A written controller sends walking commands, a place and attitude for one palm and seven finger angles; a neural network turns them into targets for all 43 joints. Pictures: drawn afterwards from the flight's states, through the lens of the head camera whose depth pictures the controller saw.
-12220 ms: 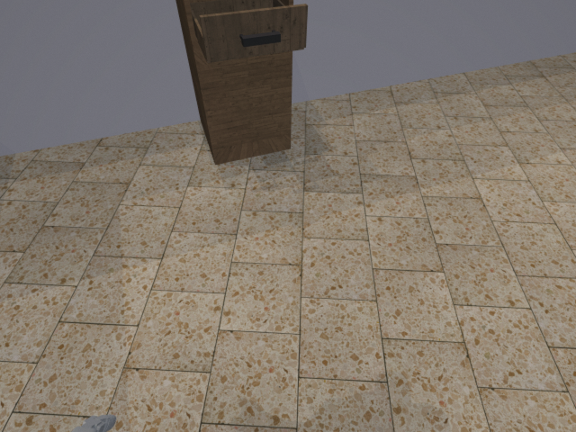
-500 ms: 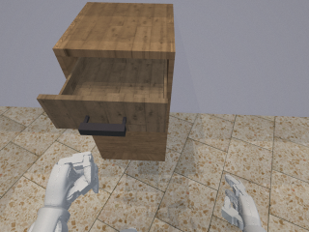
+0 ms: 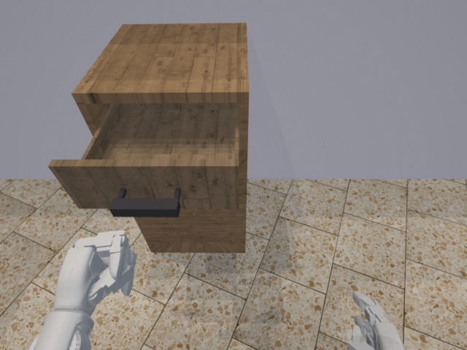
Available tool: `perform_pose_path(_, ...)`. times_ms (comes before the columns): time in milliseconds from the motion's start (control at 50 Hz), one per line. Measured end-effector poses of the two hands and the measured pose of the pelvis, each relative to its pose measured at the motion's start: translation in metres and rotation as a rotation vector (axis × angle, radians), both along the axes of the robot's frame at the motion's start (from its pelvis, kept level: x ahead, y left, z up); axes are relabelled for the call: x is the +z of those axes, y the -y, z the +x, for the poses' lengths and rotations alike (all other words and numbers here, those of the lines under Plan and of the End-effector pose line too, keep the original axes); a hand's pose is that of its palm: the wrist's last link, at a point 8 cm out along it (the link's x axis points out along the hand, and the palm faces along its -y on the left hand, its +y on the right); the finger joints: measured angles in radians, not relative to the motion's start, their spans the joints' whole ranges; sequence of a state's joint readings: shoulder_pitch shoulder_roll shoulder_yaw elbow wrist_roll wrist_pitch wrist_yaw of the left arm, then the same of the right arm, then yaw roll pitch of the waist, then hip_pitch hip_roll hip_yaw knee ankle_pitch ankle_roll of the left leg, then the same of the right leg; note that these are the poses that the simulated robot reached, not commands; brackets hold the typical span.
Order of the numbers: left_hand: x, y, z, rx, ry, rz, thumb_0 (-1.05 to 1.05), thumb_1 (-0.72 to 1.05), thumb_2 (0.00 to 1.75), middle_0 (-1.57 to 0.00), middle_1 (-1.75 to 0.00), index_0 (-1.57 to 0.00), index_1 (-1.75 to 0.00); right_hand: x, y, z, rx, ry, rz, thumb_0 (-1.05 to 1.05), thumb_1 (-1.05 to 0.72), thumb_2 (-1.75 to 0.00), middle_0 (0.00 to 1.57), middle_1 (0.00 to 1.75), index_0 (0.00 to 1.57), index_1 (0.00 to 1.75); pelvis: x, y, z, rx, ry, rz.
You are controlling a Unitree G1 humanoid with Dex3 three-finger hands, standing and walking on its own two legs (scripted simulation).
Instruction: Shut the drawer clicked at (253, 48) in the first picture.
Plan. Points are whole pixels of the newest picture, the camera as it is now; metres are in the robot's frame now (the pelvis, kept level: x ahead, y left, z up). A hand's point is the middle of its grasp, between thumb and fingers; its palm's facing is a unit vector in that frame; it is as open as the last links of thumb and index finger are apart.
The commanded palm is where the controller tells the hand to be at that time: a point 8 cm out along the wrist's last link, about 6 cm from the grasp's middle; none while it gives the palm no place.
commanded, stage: raise the hand and make a fist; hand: left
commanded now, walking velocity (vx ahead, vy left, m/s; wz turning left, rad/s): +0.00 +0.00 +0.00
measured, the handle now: (148, 199) +0.41 +0.22 -0.01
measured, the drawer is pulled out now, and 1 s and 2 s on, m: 0.22 0.22 0.21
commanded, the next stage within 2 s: bring the fist close to the handle in 0.12 s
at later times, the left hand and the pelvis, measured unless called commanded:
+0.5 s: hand (135, 259) +0.24 +0.17 +0.07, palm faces +0.04 -1.00 -0.05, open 3.2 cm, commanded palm +0.22 +0.23 +0.07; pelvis +0.00 -0.01 +0.00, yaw +0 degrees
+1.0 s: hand (153, 245) +0.29 +0.17 +0.02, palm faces +0.02 -1.00 -0.04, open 3.2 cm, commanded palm +0.27 +0.23 +0.02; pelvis -0.01 +0.00 -0.03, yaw -1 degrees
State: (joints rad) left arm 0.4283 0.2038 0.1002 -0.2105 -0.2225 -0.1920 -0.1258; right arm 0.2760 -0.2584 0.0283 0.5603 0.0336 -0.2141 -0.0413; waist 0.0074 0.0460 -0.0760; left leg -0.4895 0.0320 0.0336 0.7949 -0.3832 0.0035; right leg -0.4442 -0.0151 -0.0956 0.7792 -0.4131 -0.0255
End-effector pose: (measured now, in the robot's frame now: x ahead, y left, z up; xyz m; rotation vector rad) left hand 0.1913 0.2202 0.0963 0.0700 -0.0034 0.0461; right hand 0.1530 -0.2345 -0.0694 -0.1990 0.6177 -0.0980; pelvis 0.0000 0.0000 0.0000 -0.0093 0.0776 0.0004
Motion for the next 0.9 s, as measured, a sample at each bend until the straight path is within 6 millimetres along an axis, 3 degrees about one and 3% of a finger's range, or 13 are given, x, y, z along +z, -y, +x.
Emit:
perform_pose_path(300, -0.001, -0.004, 0.009, 0.008, 0.004, 0.001, 0.01, 0.89, 0.89, -1.41, -1.60, -1.40, -1.60, 0.001, 0.008, 0.009, 0.009, 0.033, 0.018, 0.01, -0.90, -0.90, 0.20, 0.30, 0.20, 0.30, 0.003, 0.013, -0.001, 0.003, 0.002, 0.006)
perform_pose_path(500, -0.027, -0.006, 0.028, -0.001, -0.028, -0.018, 0.01, 0.89, 0.89, -1.41, -1.60, -1.40, -1.60, -0.007, 0.009, 0.009, 0.016, -0.011, -0.003, 0.01, -0.90, -0.90, 0.20, 0.30, 0.20, 0.30, -0.002, 0.011, -0.003, 0.005, -0.029, 0.007)
perform_pose_path(900, -0.066, -0.005, 0.071, -0.022, -0.009, -0.027, 0.01, 0.89, 0.90, -1.40, -1.60, -1.40, -1.60, -0.041, 0.004, -0.019, -0.022, -0.159, -0.010, 0.01, -0.90, -0.90, 0.20, 0.30, 0.20, 0.30, -0.022, -0.001, -0.007, -0.011, -0.119, 0.004)
